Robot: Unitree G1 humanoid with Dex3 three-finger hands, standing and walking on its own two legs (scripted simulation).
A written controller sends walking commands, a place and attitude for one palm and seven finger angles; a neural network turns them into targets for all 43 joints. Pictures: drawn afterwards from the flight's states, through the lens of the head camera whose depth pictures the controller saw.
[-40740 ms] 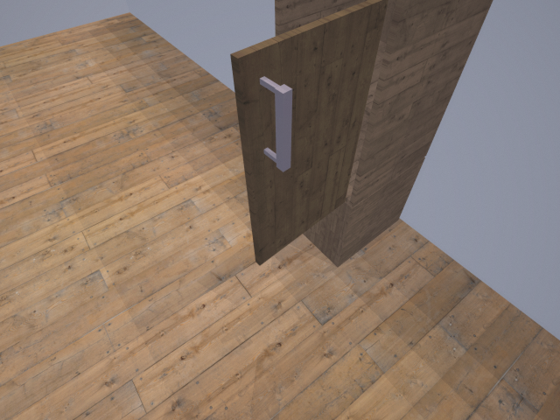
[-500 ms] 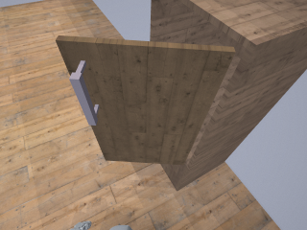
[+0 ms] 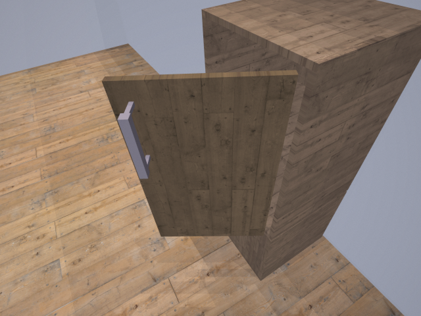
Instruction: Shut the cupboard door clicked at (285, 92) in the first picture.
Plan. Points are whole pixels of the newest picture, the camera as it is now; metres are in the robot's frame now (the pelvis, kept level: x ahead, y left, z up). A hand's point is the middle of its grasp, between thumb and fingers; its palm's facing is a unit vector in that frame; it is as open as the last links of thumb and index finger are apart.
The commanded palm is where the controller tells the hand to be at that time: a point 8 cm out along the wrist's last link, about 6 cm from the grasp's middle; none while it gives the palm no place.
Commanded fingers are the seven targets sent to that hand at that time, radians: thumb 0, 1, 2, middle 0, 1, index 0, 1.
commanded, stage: come to a stop and stand still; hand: left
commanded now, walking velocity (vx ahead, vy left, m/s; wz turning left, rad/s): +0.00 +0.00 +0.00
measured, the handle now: (137, 142) +0.42 +0.18 +0.13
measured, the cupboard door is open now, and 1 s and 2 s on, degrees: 58 58 58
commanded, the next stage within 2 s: look again from close up in 0.18 s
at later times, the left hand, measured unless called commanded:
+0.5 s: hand out of the picture -0.01 +0.13 -0.16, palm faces +0.03 -0.98 -0.17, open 7.4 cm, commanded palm none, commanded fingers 0.00 0.90 0.90 -0.20 -0.30 -0.20 -0.30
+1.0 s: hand out of the picture +0.03 +0.12 -0.16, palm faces +0.04 -0.98 -0.20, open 7.3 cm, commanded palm none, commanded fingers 0.00 0.90 0.90 -0.20 -0.30 -0.20 -0.30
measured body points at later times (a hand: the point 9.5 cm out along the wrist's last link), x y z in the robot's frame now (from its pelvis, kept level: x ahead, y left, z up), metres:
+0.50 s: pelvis +0.01 -0.02 +0.01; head +0.02 -0.04 +0.46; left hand -0.01 +0.18 -0.15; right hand -0.01 -0.23 -0.16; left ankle +0.05 +0.05 -0.73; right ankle +0.02 -0.15 -0.73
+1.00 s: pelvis +0.05 -0.05 +0.01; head +0.07 -0.06 +0.46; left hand +0.03 +0.17 -0.14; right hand +0.05 -0.26 -0.16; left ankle +0.05 +0.05 -0.73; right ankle +0.02 -0.15 -0.73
